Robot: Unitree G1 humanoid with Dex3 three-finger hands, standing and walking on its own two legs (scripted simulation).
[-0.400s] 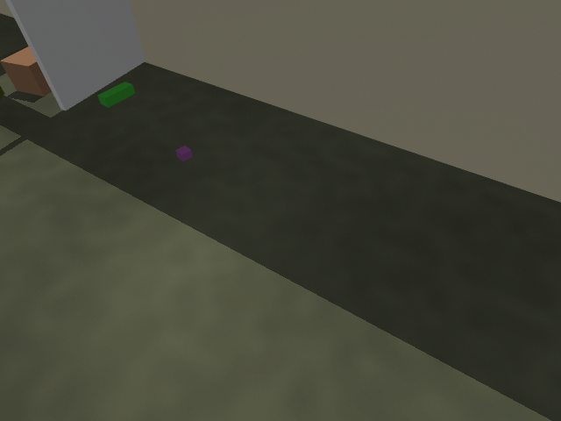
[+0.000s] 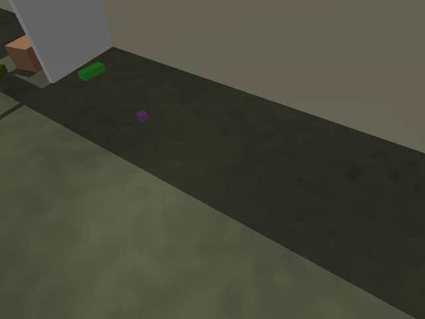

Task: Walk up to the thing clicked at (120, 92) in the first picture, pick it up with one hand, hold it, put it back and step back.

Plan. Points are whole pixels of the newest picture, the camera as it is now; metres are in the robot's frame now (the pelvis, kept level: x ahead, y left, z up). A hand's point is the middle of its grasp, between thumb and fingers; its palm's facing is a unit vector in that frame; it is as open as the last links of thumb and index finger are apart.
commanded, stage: stand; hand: left
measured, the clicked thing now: (91, 71) +2.25 +1.12 -0.75
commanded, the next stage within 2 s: walk up in 0.72 s
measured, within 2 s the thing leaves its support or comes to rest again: neither
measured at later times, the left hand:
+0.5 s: hand out of the picture +0.07 +0.25 -0.16, palm faces -0.02 -0.94 -0.34, open 7.3 cm
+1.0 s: hand out of the picture +0.07 +0.36 -0.15, palm faces +0.16 -0.90 -0.40, open 7.4 cm
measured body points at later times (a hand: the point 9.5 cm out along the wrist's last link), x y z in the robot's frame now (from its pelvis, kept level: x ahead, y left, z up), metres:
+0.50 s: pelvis +0.00 +0.00 +0.00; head +0.01 +0.00 +0.45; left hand +0.08 +0.30 -0.13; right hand +0.08 -0.30 -0.13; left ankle +0.00 +0.12 -0.75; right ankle -0.01 -0.12 -0.75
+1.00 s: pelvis +0.05 +0.05 -0.01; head +0.05 +0.07 +0.44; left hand +0.06 +0.41 -0.12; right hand +0.21 -0.28 -0.09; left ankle +0.12 +0.23 -0.72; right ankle -0.01 -0.12 -0.75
